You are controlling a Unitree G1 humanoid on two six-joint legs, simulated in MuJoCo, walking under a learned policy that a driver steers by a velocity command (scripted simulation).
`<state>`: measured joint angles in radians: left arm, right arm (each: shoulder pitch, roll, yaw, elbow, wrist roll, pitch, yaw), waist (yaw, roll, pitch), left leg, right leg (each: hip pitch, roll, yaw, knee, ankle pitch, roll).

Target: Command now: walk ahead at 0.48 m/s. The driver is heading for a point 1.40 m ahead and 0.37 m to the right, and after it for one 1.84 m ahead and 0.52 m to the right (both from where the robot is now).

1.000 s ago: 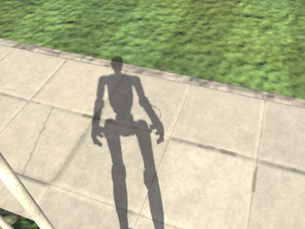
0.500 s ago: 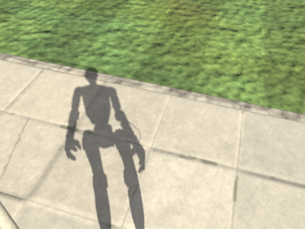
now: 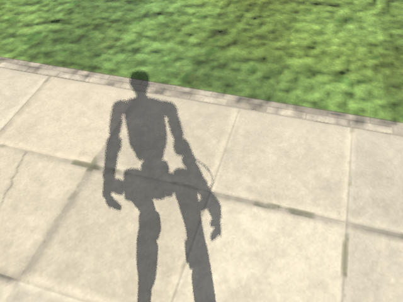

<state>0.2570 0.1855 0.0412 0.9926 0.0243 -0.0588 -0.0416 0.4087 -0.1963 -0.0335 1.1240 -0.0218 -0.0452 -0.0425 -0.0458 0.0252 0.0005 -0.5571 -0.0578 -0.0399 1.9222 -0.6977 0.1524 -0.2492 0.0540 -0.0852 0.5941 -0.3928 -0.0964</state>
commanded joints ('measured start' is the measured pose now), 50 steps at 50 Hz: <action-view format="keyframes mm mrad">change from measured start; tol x64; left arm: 1 287 126 22 50 11 -14 27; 50 63 106 30 -19 -9 -29 40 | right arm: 1 -61 -80 -24 -66 -48 -2 10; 50 -45 -42 -24 -183 -20 -20 54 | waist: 1 76 -125 8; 50 18 -85 10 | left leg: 1 -682 95 -97 -42 190 -42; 18 14 152 62 -1622 1080 -75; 23 1261 447 -204 -1167 1675 80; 26 804 461 -378 -1566 469 176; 41 444 203 24 -1330 1085 4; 43 -7 -17 137 -658 194 -64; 50 2 127 31 -847 399 -113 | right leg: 1 359 -487 546 -70 440 -256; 20 157 -133 216 633 547 -112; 23 -649 30 146 1359 -464 -28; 41 102 -30 15 -65 238 -27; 43 540 -467 741 -231 143 -244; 50 91 -240 391 -354 490 -153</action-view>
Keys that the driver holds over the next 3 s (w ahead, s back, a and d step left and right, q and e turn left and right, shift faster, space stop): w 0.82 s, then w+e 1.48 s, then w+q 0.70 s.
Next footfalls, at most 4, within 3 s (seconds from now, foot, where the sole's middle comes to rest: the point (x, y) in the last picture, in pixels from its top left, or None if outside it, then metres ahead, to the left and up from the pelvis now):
0.42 left None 0.43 0.10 -0.95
0.84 right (232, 273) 0.69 -0.08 -0.95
1.34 left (189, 214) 0.97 0.08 -0.95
1.88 right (253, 182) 1.13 -0.23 -0.95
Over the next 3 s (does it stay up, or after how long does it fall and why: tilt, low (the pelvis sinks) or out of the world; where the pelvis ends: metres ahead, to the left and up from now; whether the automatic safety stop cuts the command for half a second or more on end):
stays up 1.48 -0.50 -0.18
